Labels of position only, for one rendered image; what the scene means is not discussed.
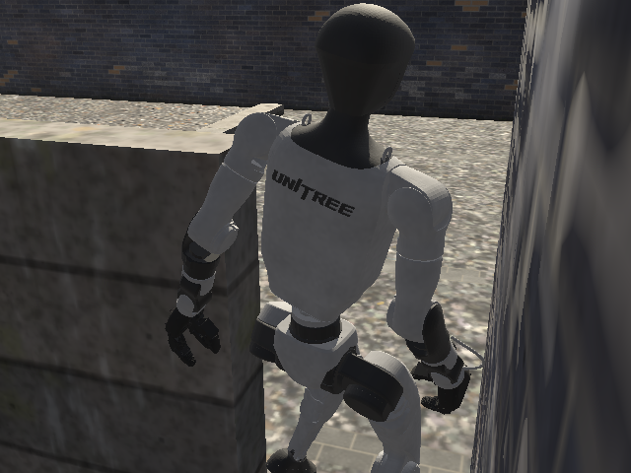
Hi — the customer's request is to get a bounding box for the right robot hand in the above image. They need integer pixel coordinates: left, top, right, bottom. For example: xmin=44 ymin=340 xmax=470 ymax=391
xmin=411 ymin=362 xmax=471 ymax=415

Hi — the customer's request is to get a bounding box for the left robot hand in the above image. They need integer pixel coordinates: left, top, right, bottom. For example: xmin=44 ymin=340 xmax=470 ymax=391
xmin=165 ymin=307 xmax=221 ymax=367

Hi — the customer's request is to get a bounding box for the right robot upper arm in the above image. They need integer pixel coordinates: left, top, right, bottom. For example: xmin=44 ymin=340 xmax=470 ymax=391
xmin=386 ymin=166 xmax=453 ymax=343

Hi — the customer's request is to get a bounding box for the right robot forearm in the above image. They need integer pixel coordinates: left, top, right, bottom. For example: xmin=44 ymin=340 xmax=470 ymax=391
xmin=405 ymin=304 xmax=464 ymax=389

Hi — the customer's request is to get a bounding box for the left robot upper arm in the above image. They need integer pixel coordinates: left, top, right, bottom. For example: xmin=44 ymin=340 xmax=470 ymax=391
xmin=187 ymin=112 xmax=300 ymax=254

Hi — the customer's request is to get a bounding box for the left robot forearm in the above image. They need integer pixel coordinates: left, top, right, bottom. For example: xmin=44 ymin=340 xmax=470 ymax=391
xmin=176 ymin=212 xmax=222 ymax=317

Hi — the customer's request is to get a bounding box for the robot left foot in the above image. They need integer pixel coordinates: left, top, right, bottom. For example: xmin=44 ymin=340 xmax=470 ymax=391
xmin=265 ymin=448 xmax=316 ymax=473

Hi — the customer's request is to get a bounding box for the left robot shin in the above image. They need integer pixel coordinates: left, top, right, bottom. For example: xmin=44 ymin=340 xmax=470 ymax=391
xmin=287 ymin=354 xmax=361 ymax=461

